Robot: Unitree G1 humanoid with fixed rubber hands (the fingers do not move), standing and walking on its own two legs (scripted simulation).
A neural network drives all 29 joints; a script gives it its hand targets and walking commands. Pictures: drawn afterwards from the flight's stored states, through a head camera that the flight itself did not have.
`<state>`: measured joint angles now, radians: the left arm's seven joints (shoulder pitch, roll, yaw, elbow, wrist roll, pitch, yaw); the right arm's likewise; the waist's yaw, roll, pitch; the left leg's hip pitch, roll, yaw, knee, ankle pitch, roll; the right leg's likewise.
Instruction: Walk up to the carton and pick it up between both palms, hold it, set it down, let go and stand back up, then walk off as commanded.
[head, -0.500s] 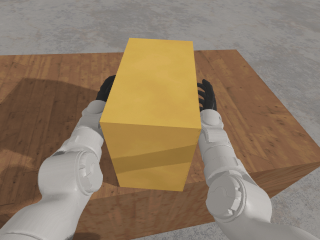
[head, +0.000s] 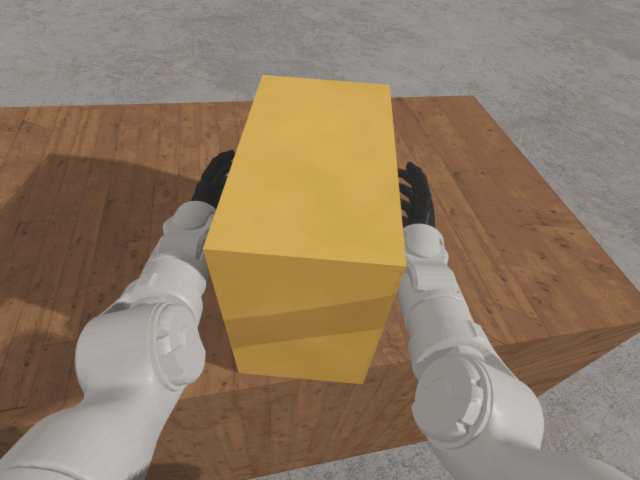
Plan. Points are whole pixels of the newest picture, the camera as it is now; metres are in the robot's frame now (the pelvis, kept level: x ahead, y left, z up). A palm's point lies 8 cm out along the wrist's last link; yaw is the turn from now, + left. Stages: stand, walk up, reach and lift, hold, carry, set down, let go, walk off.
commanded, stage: set down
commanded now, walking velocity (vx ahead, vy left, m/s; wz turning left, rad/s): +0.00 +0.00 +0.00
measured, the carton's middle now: (313, 231) +0.44 -0.01 +0.06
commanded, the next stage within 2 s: none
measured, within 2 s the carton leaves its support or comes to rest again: neither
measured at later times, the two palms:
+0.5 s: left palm (210, 207) +0.46 +0.13 +0.09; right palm (419, 227) +0.40 -0.14 +0.11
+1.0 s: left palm (216, 219) +0.46 +0.12 +0.06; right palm (412, 245) +0.40 -0.15 +0.07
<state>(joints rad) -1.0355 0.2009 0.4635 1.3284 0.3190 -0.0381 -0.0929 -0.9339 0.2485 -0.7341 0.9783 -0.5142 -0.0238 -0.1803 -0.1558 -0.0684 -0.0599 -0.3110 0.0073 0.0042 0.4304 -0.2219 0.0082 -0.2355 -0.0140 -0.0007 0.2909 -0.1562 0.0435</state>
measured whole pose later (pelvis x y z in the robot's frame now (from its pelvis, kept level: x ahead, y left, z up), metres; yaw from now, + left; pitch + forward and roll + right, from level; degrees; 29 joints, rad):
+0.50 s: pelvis +0.00 +0.00 +0.00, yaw +0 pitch +6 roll -2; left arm -1.02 0.19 0.50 1.28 0.35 -0.05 -0.13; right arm -0.92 0.25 -0.74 0.96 -0.52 -0.04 -0.16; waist -0.16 -0.07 -0.05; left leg -0.31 0.01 0.00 0.43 -0.22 0.01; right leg -0.24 -0.01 0.00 0.29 -0.16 0.04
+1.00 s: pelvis +0.00 +0.00 +0.00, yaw +0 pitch +12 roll -2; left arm -1.05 0.23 0.18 1.42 0.05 -0.11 -0.01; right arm -0.91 0.15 -0.48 1.13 -0.15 -0.08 -0.25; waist -0.16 -0.06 -0.11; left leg -0.44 0.01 0.01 0.44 -0.21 0.01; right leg -0.38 -0.01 0.00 0.33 -0.16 0.04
